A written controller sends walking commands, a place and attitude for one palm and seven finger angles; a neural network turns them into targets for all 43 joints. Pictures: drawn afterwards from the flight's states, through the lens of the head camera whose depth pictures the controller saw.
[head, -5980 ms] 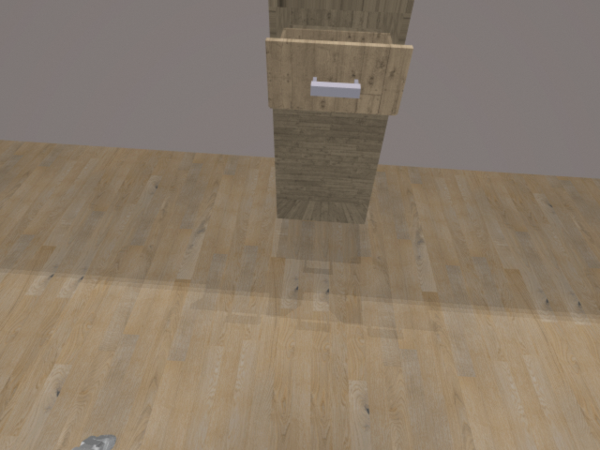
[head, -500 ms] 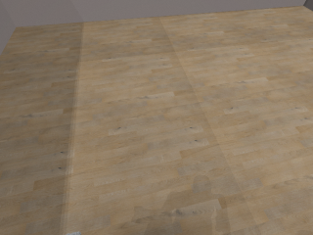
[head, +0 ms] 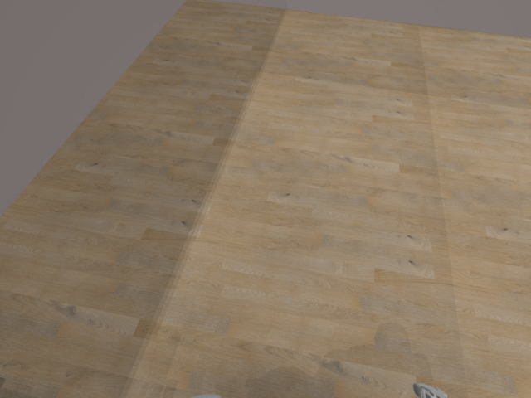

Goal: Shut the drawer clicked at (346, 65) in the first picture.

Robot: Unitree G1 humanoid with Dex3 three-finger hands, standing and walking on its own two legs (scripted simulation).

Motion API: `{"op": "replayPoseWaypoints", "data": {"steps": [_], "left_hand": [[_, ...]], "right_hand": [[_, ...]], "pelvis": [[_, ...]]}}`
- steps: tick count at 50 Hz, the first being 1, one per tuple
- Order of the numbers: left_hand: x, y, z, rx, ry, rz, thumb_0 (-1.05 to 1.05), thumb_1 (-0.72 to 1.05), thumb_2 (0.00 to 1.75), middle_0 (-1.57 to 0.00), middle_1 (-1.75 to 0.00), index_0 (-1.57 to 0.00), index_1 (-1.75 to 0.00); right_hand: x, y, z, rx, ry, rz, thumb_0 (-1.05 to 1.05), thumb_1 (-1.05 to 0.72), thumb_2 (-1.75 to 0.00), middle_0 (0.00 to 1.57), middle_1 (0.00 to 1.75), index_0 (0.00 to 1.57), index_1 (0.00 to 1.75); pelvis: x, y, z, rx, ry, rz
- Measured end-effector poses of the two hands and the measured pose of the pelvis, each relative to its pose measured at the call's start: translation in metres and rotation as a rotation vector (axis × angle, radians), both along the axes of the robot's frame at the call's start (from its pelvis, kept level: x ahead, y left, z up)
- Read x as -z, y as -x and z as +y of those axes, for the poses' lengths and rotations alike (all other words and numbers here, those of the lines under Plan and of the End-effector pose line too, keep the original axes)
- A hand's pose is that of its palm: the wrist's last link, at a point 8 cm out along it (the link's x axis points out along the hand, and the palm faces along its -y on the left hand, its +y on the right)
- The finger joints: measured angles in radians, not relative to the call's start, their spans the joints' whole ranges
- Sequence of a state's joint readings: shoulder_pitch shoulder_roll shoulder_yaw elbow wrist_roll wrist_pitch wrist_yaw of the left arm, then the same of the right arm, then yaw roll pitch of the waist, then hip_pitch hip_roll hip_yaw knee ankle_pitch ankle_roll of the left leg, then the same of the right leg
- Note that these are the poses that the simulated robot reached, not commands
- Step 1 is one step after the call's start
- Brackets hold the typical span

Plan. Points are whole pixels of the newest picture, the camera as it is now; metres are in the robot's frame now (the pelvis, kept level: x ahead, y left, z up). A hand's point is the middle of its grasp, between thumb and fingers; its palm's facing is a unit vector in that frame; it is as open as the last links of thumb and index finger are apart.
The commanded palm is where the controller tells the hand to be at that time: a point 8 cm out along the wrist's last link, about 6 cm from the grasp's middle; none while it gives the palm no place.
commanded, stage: turn to face it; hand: left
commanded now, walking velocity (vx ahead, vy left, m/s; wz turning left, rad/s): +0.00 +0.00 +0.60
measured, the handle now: out of the picture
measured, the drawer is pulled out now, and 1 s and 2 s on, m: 0.24 0.24 0.24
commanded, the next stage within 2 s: none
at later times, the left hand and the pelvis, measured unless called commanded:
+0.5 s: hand out of the picture +0.06 +0.19 -0.13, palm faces +0.31 -0.90 -0.30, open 7.4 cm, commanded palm none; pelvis +0.01 -0.03 +0.00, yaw +18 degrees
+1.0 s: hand out of the picture -0.11 +0.22 -0.18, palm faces +0.60 -0.76 -0.24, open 7.4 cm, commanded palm none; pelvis -0.02 +0.01 +0.00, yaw +34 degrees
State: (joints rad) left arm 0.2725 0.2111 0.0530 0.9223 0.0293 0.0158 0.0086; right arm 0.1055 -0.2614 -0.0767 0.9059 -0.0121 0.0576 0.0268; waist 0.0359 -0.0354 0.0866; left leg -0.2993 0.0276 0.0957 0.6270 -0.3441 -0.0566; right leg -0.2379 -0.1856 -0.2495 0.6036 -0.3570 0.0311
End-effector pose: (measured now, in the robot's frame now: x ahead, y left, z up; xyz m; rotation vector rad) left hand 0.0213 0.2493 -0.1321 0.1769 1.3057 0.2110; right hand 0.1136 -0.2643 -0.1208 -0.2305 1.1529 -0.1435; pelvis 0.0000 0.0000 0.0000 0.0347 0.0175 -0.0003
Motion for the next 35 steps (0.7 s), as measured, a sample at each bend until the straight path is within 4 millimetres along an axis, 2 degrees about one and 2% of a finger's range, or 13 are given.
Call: {"op": "replayPoseWaypoints", "data": {"steps": [2, 5, 10, 15, 19, 21, 25, 29, 35], "left_hand": [[0.012, 0.014, 0.016, -0.043, 0.001, 0.027, 0.01, 0.90, 0.90, -0.21, -0.30, -0.21, -0.30], [0.013, 0.023, 0.031, -0.087, -0.015, 0.053, 0.01, 0.90, 0.90, -0.21, -0.29, -0.21, -0.30], [0.000, 0.012, 0.039, -0.127, -0.030, -0.015, 0.01, 0.91, 0.90, -0.20, -0.29, -0.20, -0.30], [-0.014, -0.009, 0.031, -0.141, -0.056, -0.099, 0.01, 0.91, 0.90, -0.20, -0.29, -0.20, -0.30], [-0.021, -0.024, 0.014, -0.150, -0.087, -0.172, 0.01, 0.91, 0.90, -0.20, -0.29, -0.20, -0.30], [-0.025, -0.024, 0.003, -0.156, -0.101, -0.198, 0.01, 0.91, 0.90, -0.20, -0.29, -0.20, -0.30], [-0.034, -0.010, -0.016, -0.210, -0.097, -0.203, 0.01, 0.90, 0.90, -0.21, -0.29, -0.21, -0.30], [-0.033, 0.010, -0.030, -0.262, -0.076, -0.168, 0.01, 0.90, 0.90, -0.21, -0.29, -0.21, -0.30], [-0.021, 0.053, -0.039, -0.364, -0.034, -0.110, 0.01, 0.90, 0.90, -0.21, -0.30, -0.21, -0.30]], "right_hand": [[-0.001, -0.021, 0.012, -0.046, 0.018, -0.053, 0.01, -0.91, -0.90, 0.19, 0.30, 0.20, 0.30], [-0.010, -0.036, 0.027, -0.091, 0.024, -0.089, 0.01, -0.91, -0.90, 0.19, 0.30, 0.20, 0.30], [-0.013, -0.041, 0.039, -0.134, 0.011, -0.071, 0.01, -0.90, -0.90, 0.20, 0.30, 0.20, 0.30], [-0.001, -0.037, 0.037, -0.156, -0.026, -0.029, 0.01, -0.90, -0.90, 0.20, 0.30, 0.20, 0.30], [0.019, -0.036, 0.023, -0.167, -0.058, 0.013, 0.01, -0.90, -0.90, 0.20, 0.30, 0.20, 0.30], [0.028, -0.036, 0.015, -0.175, -0.066, 0.033, 0.01, -0.90, -0.90, 0.20, 0.30, 0.20, 0.30], [0.025, -0.040, 0.007, -0.218, -0.064, 0.083, 0.01, -0.90, -0.90, 0.20, 0.30, 0.20, 0.30], [0.018, -0.046, 0.005, -0.259, -0.060, 0.105, 0.01, -0.91, -0.90, 0.20, 0.30, 0.20, 0.30], [0.009, -0.066, 0.023, -0.352, -0.030, 0.114, 0.01, -0.91, -0.90, 0.19, 0.30, 0.20, 0.30]], "pelvis": [[0.009, -0.001, 0.008, -0.027, 0.012, 0.004], [0.006, -0.001, 0.011, -0.053, 0.017, -0.005], [-0.002, -0.003, 0.011, -0.107, 0.030, -0.012], [-0.003, -0.006, 0.000, -0.162, 0.025, -0.013], [0.005, -0.010, -0.017, -0.212, 0.009, -0.010], [0.007, -0.011, -0.023, -0.248, 0.017, -0.015], [-0.001, -0.013, -0.031, -0.308, -0.004, -0.025], [-0.008, -0.015, -0.035, -0.356, -0.015, -0.029], [-0.009, -0.012, -0.031, -0.432, -0.010, -0.032]]}}
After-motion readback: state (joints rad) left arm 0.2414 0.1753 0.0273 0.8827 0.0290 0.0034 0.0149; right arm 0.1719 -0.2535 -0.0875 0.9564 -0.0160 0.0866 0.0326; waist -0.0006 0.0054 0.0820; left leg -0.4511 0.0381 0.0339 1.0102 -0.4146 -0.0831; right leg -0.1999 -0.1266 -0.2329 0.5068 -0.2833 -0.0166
